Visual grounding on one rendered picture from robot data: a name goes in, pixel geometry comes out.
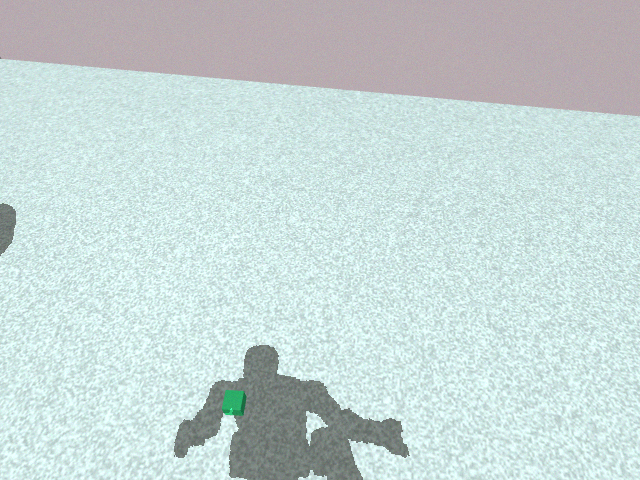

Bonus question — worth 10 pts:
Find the cube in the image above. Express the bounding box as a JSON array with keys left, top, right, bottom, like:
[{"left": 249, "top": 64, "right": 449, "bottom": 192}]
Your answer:
[{"left": 222, "top": 390, "right": 247, "bottom": 416}]

